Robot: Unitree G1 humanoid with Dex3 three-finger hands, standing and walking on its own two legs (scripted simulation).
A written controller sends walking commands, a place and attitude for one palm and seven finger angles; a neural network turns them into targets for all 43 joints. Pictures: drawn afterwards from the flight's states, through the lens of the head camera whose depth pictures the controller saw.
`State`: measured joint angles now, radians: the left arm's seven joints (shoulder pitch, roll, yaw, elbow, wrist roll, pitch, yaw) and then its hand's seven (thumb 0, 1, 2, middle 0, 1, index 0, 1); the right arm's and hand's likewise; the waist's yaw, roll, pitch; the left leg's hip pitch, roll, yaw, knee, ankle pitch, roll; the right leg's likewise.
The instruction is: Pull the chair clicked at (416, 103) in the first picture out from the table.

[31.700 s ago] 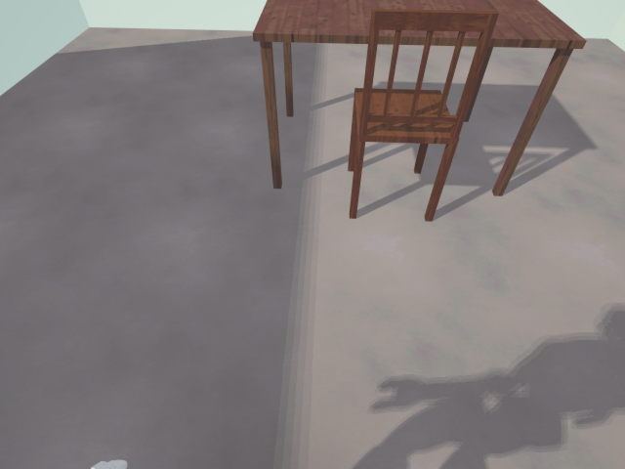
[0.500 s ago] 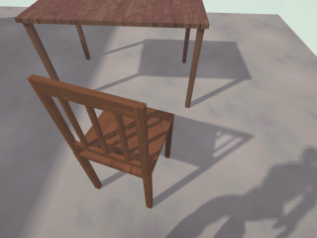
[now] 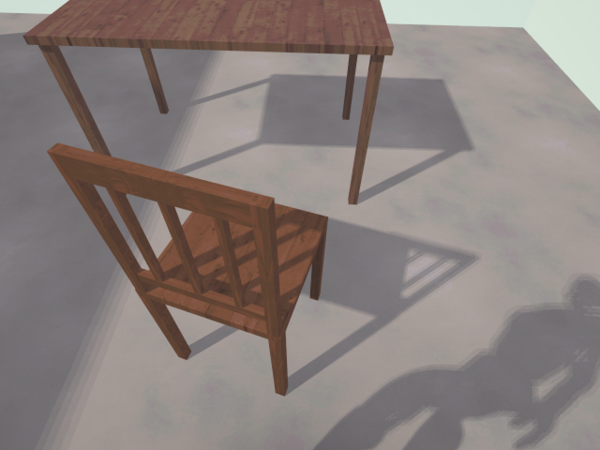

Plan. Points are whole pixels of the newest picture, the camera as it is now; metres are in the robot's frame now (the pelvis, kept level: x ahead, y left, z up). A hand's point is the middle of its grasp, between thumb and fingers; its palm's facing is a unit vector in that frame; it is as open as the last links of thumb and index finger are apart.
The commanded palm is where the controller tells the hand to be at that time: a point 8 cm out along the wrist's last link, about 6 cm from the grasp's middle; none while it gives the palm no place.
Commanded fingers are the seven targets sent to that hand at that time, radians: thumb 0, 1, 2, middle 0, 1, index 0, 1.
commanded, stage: look to check the result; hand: left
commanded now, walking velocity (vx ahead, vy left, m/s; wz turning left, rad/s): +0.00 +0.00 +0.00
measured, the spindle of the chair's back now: (184, 251) +0.47 +0.25 -0.09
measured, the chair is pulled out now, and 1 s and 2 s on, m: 0.62 0.62 0.62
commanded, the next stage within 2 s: stand and wait in 0.14 s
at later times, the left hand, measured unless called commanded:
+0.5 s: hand out of the picture +0.00 +0.16 -0.17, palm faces +0.04 -0.99 -0.16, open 7.4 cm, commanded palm none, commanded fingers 0.00 0.90 0.90 -0.20 -0.30 -0.20 -0.30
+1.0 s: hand out of the picture -0.01 +0.16 -0.17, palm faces +0.05 -0.99 -0.16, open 7.4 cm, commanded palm none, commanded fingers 0.00 0.90 0.90 -0.20 -0.30 -0.20 -0.30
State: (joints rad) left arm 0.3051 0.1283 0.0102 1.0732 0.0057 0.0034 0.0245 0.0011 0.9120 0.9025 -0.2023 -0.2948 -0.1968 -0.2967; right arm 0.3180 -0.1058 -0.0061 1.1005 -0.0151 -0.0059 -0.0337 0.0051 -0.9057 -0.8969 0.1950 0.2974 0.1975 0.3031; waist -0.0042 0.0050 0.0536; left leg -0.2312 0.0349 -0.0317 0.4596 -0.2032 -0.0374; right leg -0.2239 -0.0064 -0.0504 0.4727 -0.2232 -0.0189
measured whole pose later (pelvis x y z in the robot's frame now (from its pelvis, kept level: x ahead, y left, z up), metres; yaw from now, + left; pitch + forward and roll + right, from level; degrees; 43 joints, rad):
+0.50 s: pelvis +0.00 +0.00 +0.00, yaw +0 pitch -2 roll +0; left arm 0.31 0.13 0.01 1.07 0.00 0.00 0.03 0.00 0.91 0.90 -0.20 -0.29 -0.20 -0.30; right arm 0.33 -0.11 0.00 1.11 -0.01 -0.01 -0.04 0.01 -0.91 -0.90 0.19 0.30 0.20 0.30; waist -0.01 0.00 0.05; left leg -0.22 0.03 -0.03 0.46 -0.21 -0.04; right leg -0.21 -0.01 -0.05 0.47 -0.22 -0.02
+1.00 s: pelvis +0.00 +0.00 +0.00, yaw +0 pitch -2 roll +0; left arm 0.33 0.12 0.01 1.07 0.00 0.00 0.03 0.00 0.91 0.90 -0.20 -0.29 -0.20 -0.30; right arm 0.34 -0.10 0.00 1.11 -0.01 -0.01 -0.04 0.01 -0.91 -0.90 0.19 0.30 0.20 0.30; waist 0.00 0.00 0.05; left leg -0.22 0.03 -0.02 0.45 -0.20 -0.03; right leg -0.22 -0.01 -0.04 0.47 -0.22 -0.01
